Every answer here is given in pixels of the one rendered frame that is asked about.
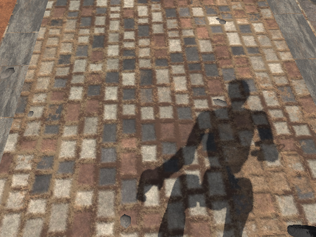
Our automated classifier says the right robot hand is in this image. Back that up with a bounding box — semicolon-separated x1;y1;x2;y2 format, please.
287;224;316;237

